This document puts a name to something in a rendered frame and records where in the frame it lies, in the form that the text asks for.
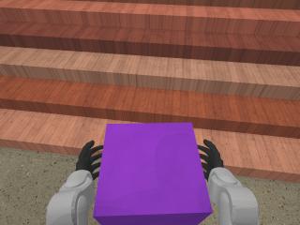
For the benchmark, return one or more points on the carton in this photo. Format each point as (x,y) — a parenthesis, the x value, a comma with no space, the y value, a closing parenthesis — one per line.
(151,174)

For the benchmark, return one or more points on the robot right forearm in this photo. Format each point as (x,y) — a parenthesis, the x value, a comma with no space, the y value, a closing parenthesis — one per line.
(237,205)

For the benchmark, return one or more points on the robot left hand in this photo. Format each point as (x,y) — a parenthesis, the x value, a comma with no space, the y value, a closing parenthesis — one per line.
(85,160)

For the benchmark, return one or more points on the robot left forearm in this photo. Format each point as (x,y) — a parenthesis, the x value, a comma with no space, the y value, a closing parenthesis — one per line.
(70,205)

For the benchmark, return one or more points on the robot right hand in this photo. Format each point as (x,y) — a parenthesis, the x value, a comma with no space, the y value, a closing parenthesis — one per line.
(212,158)

